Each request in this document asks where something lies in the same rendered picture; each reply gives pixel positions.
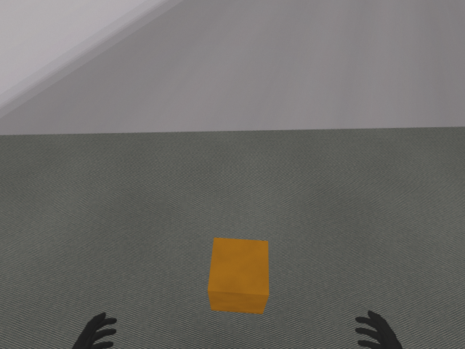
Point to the right robot hand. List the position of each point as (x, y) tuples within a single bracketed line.
[(384, 335)]

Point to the left robot hand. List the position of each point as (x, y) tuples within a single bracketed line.
[(89, 335)]

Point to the carton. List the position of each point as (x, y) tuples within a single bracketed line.
[(239, 275)]

